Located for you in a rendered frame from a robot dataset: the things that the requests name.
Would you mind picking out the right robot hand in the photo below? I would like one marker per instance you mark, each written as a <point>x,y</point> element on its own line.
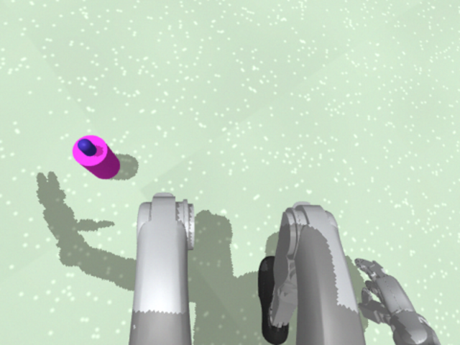
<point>386,288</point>

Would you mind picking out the bottle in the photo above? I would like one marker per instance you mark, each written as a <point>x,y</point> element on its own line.
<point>96,156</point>

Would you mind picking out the right robot arm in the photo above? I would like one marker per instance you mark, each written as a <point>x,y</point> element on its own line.
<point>410,328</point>

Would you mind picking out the right robot foot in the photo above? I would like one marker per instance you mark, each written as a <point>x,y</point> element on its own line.
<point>266,283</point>

